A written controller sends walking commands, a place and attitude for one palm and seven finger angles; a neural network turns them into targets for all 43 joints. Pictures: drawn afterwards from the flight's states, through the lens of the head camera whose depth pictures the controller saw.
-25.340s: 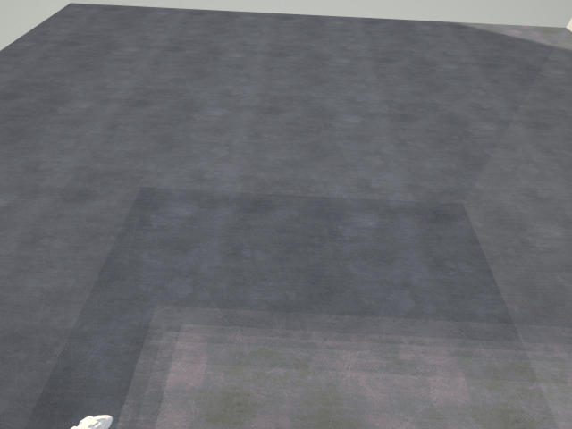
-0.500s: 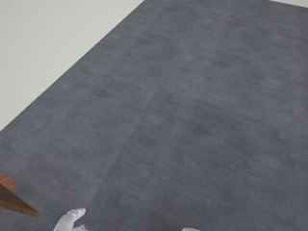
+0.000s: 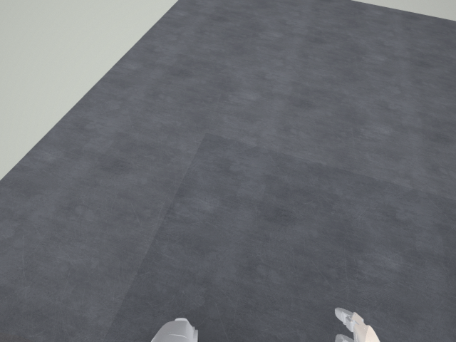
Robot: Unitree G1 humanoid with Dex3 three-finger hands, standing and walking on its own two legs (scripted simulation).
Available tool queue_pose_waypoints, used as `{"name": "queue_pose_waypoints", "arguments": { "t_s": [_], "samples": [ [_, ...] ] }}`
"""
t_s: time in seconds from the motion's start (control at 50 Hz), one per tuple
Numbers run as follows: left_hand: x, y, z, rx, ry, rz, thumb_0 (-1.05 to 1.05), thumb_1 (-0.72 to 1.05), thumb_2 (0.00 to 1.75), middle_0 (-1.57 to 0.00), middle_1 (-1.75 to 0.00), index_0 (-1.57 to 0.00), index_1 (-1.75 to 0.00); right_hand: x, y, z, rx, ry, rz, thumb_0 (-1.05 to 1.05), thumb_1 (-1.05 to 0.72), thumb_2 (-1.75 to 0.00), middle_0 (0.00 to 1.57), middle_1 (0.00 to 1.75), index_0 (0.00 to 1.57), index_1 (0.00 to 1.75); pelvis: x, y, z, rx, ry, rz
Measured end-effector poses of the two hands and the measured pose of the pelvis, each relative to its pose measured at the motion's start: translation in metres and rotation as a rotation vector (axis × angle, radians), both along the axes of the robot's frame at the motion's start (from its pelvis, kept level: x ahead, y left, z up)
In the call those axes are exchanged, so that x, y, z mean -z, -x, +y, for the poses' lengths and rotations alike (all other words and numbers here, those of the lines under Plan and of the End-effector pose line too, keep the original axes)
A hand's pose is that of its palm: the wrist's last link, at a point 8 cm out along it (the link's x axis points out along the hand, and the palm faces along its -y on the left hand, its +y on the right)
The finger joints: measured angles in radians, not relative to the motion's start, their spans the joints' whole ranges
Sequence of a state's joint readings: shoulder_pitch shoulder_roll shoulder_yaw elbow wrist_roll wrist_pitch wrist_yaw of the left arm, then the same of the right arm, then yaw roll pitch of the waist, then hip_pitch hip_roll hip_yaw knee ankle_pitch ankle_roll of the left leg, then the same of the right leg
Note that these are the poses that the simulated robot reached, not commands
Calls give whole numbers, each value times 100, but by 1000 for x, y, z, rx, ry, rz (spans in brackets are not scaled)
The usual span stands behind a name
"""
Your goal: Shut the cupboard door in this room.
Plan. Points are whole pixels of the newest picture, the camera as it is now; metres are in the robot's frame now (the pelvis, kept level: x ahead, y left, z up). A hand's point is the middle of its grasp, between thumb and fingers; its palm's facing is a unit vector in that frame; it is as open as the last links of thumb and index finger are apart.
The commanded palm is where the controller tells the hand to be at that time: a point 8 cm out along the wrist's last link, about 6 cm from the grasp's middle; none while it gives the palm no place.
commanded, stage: walk around to get in front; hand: left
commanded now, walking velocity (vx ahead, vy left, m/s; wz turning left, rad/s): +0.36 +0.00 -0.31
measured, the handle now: out of the picture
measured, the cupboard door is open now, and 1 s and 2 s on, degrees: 85 85 85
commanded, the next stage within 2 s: walk to a spot facing it in 1.94 s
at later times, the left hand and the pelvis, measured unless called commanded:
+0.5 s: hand (199, 216) +0.40 +0.11 -0.15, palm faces -0.26 -0.95 -0.17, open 7.4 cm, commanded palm none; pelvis +0.22 -0.03 +0.00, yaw -11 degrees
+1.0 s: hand (187, 213) +0.41 +0.14 -0.18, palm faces -0.10 -0.98 -0.14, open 7.4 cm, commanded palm none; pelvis +0.45 -0.04 +0.00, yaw -11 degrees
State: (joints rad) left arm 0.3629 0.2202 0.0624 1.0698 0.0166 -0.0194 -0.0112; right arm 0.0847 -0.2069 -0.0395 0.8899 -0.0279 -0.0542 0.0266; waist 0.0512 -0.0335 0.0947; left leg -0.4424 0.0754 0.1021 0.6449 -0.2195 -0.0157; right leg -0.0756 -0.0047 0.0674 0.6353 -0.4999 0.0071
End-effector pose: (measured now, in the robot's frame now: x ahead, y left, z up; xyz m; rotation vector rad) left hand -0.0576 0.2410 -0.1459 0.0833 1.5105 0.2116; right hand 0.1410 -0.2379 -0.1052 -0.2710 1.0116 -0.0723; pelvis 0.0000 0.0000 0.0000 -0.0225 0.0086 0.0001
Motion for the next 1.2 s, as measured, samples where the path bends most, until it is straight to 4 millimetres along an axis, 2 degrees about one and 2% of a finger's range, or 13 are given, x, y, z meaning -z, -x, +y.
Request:
{"name": "queue_pose_waypoints", "arguments": {
  "t_s": [0.08,0.16,0.24,0.38,0.5,0.58,0.62,0.72,0.8,0.88,0.98,1.06,1.2],
  "samples": [
    [-3,-58,21,63,5,-13,1,90,90,-20,-30,-20,-30,-6,-4,15,64,-2,11,0,-91,-89,20,30,20,30,-8,-30,14,52,3,-17],
    [-16,-143,30,132,3,-126,1,91,90,-20,-30,-20,-30,-8,21,24,168,-18,119,0,-91,-89,20,30,21,30,-22,-63,20,82,0,-12],
    [-26,-227,24,195,5,-238,1,91,90,-20,-30,-19,-30,-8,53,20,281,-12,243,-1,-94,-89,20,30,21,30,-27,-96,22,108,-10,-4],
    [-32,-361,-22,329,38,-350,1,91,90,-19,-30,-19,-30,-1,94,29,431,-67,466,0,-92,-90,20,30,20,30,-22,-157,6,153,-27,-4],
    [-23,-457,-83,425,52,-425,1,91,90,-20,-30,-19,-30,18,90,30,518,-157,625,0,-91,-90,20,30,20,30,-3,-219,-30,186,-29,-8],
    [-22,-472,-101,392,50,-423,0,91,90,-20,-30,-20,-30,25,39,12,512,-185,609,1,-91,-89,20,30,20,30,-4,-250,-49,189,-25,-24],
    [-24,-466,-101,366,42,-373,0,90,90,-20,-30,-20,-30,26,-4,-3,485,-176,538,1,-91,-89,20,30,20,30,-11,-265,-55,192,-22,-25],
    [-34,-465,-77,301,-38,-298,-3,95,90,-20,-30,-20,-30,20,-122,-40,406,-138,325,1,-92,-90,20,30,20,30,-21,-305,-63,189,-12,-12],
    [-32,-459,-65,268,-39,-207,-2,94,90,-20,-30,-20,-30,10,-200,-68,359,-82,216,2,-95,-90,20,30,20,30,-23,-341,-62,185,-1,-10],
    [-21,-455,-58,223,-10,-110,-1,92,90,-20,-30,-20,-30,-1,-278,-77,294,-41,136,1,-94,-90,20,30,20,30,-20,-381,-56,179,12,-13],
    [1,-468,-49,185,40,13,0,91,90,-20,-30,-20,-30,-2,-365,-67,238,5,47,1,-93,-90,20,30,20,30,-5,-437,-39,187,12,-21],
    [-1,-516,-45,218,55,21,1,91,90,-20,-30,-20,-30,-4,-384,-50,274,-8,44,0,-92,-90,20,30,20,30,-10,-471,-32,216,10,-34],
    [-19,-653,-58,292,48,-163,1,91,90,-20,-30,-20,-30,-3,-353,-33,420,-45,226,-1,-96,-89,20,30,21,30,-26,-529,-38,243,-10,-28]
  ]
}}
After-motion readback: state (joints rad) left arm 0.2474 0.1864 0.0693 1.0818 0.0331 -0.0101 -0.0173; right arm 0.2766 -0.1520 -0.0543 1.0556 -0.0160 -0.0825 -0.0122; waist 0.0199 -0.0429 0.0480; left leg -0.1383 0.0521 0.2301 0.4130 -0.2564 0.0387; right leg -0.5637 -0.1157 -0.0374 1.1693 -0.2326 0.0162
